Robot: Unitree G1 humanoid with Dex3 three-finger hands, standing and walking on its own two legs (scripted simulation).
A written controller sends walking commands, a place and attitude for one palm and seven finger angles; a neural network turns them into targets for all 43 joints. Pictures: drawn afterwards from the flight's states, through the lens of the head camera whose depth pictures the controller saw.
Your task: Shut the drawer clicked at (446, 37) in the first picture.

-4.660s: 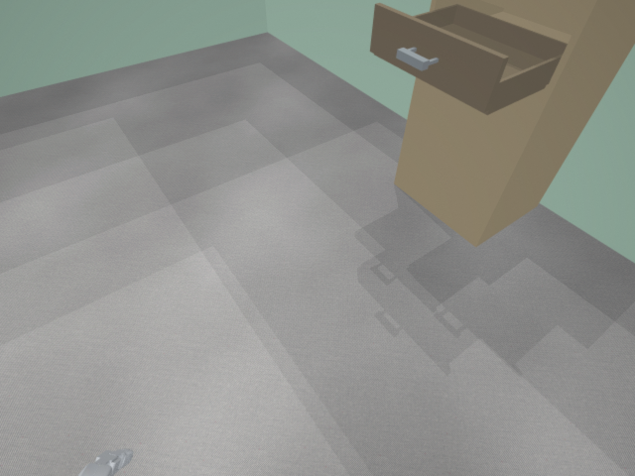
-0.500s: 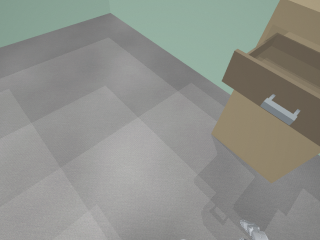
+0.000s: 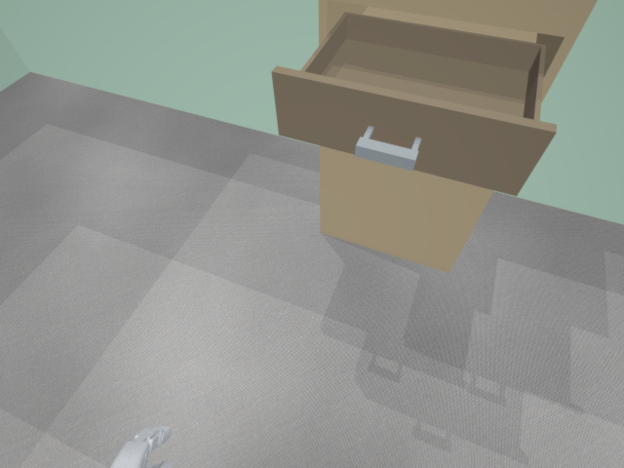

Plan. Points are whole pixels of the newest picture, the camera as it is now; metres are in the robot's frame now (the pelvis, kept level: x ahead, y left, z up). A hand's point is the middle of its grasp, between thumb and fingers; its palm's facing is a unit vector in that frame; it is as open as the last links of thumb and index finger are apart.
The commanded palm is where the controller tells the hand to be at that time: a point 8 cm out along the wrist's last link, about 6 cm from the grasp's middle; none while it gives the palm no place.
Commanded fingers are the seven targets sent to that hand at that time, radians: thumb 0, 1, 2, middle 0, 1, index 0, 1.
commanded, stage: turn to face it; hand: left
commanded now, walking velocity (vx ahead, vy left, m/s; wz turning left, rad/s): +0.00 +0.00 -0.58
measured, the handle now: (389, 145) +0.60 -0.12 +0.03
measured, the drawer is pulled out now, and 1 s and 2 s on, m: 0.29 0.29 0.29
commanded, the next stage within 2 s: take the last steps up to it in 0.54 s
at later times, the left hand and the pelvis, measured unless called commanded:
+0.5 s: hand out of the picture +0.12 +0.21 -0.16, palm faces -0.14 -0.96 -0.23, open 7.4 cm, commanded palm none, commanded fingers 0.00 0.90 0.90 -0.20 -0.30 -0.20 -0.30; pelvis +0.02 +0.02 +0.01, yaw -13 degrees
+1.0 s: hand (225, 446) +0.17 +0.14 -0.14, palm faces -0.42 -0.89 -0.20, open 7.4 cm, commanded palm none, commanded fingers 0.00 0.90 0.90 -0.20 -0.30 -0.20 -0.30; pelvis +0.01 -0.01 +0.02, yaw -23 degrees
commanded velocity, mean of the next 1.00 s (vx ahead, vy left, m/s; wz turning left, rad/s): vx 0.11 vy -0.04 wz -0.28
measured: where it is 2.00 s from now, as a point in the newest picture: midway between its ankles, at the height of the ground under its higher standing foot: (409, 442)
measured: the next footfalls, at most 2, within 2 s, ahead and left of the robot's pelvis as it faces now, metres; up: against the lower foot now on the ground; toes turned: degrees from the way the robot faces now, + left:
left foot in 0.50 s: +0.09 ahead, +0.12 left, +0.00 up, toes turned -10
right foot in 1.06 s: +0.01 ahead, -0.16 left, +0.00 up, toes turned -29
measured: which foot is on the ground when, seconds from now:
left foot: up 0.00-0.48, down 0.50-1.00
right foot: down 0.00-0.50, up 0.52-1.00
